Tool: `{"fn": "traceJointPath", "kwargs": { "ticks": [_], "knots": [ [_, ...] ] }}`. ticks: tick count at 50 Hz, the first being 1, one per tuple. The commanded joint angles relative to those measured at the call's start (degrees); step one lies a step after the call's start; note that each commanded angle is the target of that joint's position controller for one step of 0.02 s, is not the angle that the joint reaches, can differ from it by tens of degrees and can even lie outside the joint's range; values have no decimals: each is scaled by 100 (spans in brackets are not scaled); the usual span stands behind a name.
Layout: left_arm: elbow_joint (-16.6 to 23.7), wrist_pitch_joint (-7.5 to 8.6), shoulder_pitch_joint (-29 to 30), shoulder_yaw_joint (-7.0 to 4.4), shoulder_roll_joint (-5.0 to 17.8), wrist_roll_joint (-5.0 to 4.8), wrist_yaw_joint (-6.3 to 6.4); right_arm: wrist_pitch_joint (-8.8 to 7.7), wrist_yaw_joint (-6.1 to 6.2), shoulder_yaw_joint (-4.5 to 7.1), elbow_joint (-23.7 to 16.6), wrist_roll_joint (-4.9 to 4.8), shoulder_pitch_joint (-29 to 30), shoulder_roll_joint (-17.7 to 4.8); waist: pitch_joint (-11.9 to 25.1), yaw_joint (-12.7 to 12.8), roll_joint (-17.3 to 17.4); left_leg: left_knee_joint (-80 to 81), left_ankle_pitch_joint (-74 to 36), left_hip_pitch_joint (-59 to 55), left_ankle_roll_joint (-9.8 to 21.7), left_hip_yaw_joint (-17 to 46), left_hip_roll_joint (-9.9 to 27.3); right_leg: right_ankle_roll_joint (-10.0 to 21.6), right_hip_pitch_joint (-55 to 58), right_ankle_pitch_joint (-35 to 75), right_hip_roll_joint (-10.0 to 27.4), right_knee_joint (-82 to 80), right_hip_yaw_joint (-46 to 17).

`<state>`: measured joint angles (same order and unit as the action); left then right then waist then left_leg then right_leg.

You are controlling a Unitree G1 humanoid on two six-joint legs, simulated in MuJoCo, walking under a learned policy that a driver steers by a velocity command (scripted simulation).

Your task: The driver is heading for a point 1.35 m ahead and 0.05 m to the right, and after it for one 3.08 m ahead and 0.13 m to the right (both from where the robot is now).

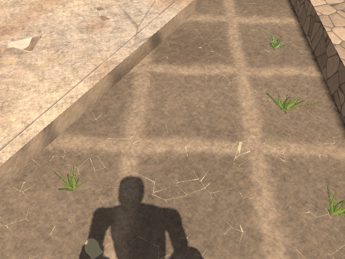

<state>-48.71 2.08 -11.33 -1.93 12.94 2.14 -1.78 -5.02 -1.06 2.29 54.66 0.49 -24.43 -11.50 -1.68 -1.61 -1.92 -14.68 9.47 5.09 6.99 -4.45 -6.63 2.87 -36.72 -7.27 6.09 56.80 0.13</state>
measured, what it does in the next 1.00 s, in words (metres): walks ahead: right foot, then left foot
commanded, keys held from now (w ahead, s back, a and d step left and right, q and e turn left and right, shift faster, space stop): w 1.00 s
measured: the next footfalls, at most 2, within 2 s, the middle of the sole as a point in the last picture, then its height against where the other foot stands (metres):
right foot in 0.30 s outside the picture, level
left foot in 0.84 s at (157, 226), level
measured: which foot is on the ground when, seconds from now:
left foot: down 0.00-0.32, up 0.34-0.82, down 0.84-1.00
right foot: up 0.00-0.28, down 0.30-0.84, up 0.86-1.00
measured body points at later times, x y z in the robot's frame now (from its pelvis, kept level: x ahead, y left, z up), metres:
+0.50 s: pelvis +0.28 -0.06 +0.00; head +0.30 -0.07 +0.45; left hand +0.31 +0.20 -0.14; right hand +0.33 -0.31 -0.15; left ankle +0.27 +0.08 -0.66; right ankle +0.30 -0.12 -0.75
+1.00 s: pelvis +0.56 +0.00 -0.01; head +0.58 +0.01 +0.44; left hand +0.56 +0.24 -0.16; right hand +0.63 -0.26 -0.14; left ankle +0.60 +0.06 -0.75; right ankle +0.48 -0.13 -0.66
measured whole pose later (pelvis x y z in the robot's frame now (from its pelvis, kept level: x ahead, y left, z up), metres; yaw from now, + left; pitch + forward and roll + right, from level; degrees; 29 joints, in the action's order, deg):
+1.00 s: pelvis +0.56 +0.00 -0.01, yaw +0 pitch -1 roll +0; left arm -57.8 4.1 -18.4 -2.7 12.0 1.5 -0.4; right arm -4.7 -0.4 3.1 55.5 1.0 -12.8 -12.2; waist -3.3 0.8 -1.3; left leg -24.3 9.5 14.6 5.6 -6.0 -3.1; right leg 4.7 -22.1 -18.2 1.4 65.1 0.5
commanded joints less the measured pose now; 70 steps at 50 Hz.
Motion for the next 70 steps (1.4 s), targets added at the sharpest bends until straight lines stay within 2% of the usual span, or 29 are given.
{"fn": "traceJointPath", "kwargs": {
  "ticks": [1, 5, 10, 12, 14, 15, 16, 17, 18, 19, 21, 24, 30, 37, 40, 41, 42, 43, 44, 45, 46, 47, 49, 51, 55, 60, 65, 68, 70],
  "knots": [
    [346, 21, 404, -39, 242, -21, -20, -99, 25, 84, -164, -38, -211, -590, -392, 48, 335, 1002, -820, 164, 487, 1158, 1589, -133, -371, 696, 68, -671, 100],
    [516, 35, 1147, 6, 155, -56, -36, -97, 82, 45, 38, -14, -653, -576, -449, -190, 445, 848, -1475, -356, 358, 967, 1566, -152, -337, 1085, -125, -1568, 289],
    [711, 102, 1723, 10, 183, -74, -30, -54, 187, 34, 276, 92, -947, -657, -510, -288, 540, 333, -2680, -1270, 456, 957, 1837, 54, -262, 437, -366, -2244, 414],
    [641, 153, 1420, -20, 231, -82, 5, -46, 218, 44, 305, 104, -751, -731, -379, -49, 616, -145, -3872, -1311, 363, 827, 1864, 254, 433, -27, -594, -2549, 516],
    [176, 231, 31, -145, 436, -59, 111, -26, 211, 60, 335, 77, -563, -838, 350, 558, 585, -1646, -4928, -1040, 182, 602, 1677, 526, 2236, -35, -954, -3021, 645],
    [-111, 289, -1012, -260, 737, 58, 184, -46, 200, 29, 241, 25, -450, -790, 965, 977, 461, -2940, -3734, 5, 88, 488, 1503, 784, 3838, -110, -361, -3011, 28],
    [-194, 297, -1788, -434, 1404, 221, 233, -58, 136, -104, 33, -208, -906, -201, 1948, 929, -712, -5276, -597, 2082, -219, 37, 700, 1520, 5807, -635, 1521, -3119, -2588],
    [-240, 213, -1620, -418, 1189, -4, 157, -50, 151, 25, 158, -108, -936, -593, 2097, 850, -527, -6214, 1955, 2899, -171, 589, 257, 1787, 5724, -603, 1869, -3886, -4054],
    [-209, 195, -973, -350, 952, -129, 130, -42, 150, 89, -11, -17, -353, -733, 1020, 572, -200, -6225, 1391, 3274, -123, 794, 664, 1560, 4823, -768, 1542, -4051, -3066],
    [-151, 230, -523, -270, 621, -147, 102, -73, 116, 67, -113, 12, 8, -643, 478, 433, -14, -5897, 955, 3169, -124, 769, 866, 1394, 3985, -409, 1314, -4302, -2377],
    [-274, 300, -337, -159, 245, -147, 115, 48, 61, 66, -103, 139, 75, -462, 4, 74, -57, -5295, 681, 2665, -207, 709, 1137, 994, 2964, 202, 773, -4627, -1441],
    [-546, 420, -753, -149, 280, -168, 129, 208, -46, 47, -85, 187, 74, -245, -37, -81, -88, -5004, 438, 2566, -344, 528, 1178, 973, 2700, 954, 561, -4821, -908],
    [-811, 428, -1352, -112, 362, -174, 128, 243, -82, 7, -584, 117, 1663, -274, -391, 179, -114, -3362, -808, 3206, -545, 201, 1268, 844, 2916, 1555, 271, -5026, -352],
    [-1116, 381, -1996, -103, 486, -87, 247, 194, -54, -29, -915, 81, 2747, -343, -512, 460, -163, -2032, -741, 3172, -323, 61, 1005, 857, 4142, 2214, 630, -4715, -346],
    [-1154, 352, -1799, -133, 592, -49, 301, 112, -6, 40, -805, 83, 2291, -441, -284, 154, -207, -1633, -50, 2272, -56, -68, 689, 722, 4357, 3735, 683, -3921, -195],
    [-1164, 334, -1722, -142, 631, -55, 297, 70, 37, 101, -574, 94, 1617, -520, 59, -127, -173, -1388, -18, 1443, 63, -159, 487, 646, 4275, 4274, 577, -3139, -93],
    [-1136, 326, -1657, -122, 590, -81, 285, 7, 98, 197, -230, 157, 606, -709, 608, -522, 3, -1191, -187, 80, 246, -26, 573, 530, 3683, 3831, 332, -1984, 106],
    [-917, 342, -1745, -31, 299, -215, 246, -35, 170, 341, -71, 312, -351, -1236, 1393, -739, 671, -1106, 362, -1631, 673, 1661, 1989, 352, 2136, 1796, -82, -120, 384],
    [-940, 330, -2303, -17, 31, -326, 211, 17, 115, 422, -40, 262, -460, -1543, 1915, -490, 1592, -367, 387, -2507, 1390, 4185, 3228, 210, 510, -2412, -1095, 1634, 318],
    [-914, 299, -1758, -152, 498, -176, 225, 79, 79, 368, -72, 56, 45, -1229, 1276, -354, 719, -156, 777, -1920, 1176, 3901, 2868, 299, 35, -2012, -717, 1906, -319],
    [-749, 330, -1279, -154, 446, -151, 192, 67, 61, 275, -158, 12, 615, -900, 524, -166, 531, 19, 595, -1058, 978, 3042, 2676, 309, -44, -1431, -479, 1683, -296],
    [-723, 336, -1062, -145, 337, -133, 173, 26, 42, 205, -177, 34, 898, -632, 207, -10, 343, 228, 115, -441, 779, 2487, 2400, 295, 171, -1078, -290, 1351, -272],
    [-782, 194, -1180, -134, 143, 3, 110, -37, 75, 101, -24, 18, 899, -311, 38, 284, 484, 451, -518, 246, 509, 1728, 1990, 166, 687, -875, -126, 917, -216],
    [-761, 91, -1141, -137, 48, 22, 53, -120, 93, 99, 146, 2, 566, -381, 32, 358, 488, 545, -1041, 361, 524, 1436, 1895, 69, 739, -762, -124, 733, -100],
    [-415, 1, -152, -139, 124, 5, 12, -141, 106, 108, 310, -2, 153, -551, -305, 248, 485, 857, -1070, 274, 511, 1102, 1760, -111, 0, 7, 36, -34, 76],
    [-72, 27, 910, -57, 52, -77, -1, -134, 120, 60, 457, 7, -354, -519, -425, -22, 532, 840, -1657, -117, 391, 791, 1648, -157, -17, 743, -100, -1448, 310],
    [182, 84, 1553, -47, 136, -86, 12, -93, 195, 62, 646, 80, -738, -556, -546, -176, 577, 539, -2255, -999, 458, 765, 1906, 42, -82, 492, -262, -2169, 395],
    [143, 169, 1217, -101, 225, -88, 49, -73, 241, 98, 670, 114, -542, -661, -380, 89, 620, -140, -3698, -1205, 332, 613, 1979, 308, 676, -140, -530, -2550, 513],
    [-371, 263, -313, -237, 424, -45, 141, -45, 227, 111, 658, 85, -353, -712, 402, 730, 463, -1854, -4419, -820, 144, 329, 1696, 573, 2575, -38, -848, -3044, 638]
  ]
}}
Velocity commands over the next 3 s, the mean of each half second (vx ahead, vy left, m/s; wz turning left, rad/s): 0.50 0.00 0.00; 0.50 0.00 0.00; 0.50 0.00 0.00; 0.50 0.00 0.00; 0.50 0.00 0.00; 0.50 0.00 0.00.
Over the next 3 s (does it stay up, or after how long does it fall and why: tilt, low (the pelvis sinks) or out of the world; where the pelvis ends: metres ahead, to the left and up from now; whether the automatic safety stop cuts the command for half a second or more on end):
stays up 1.61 -0.04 -0.01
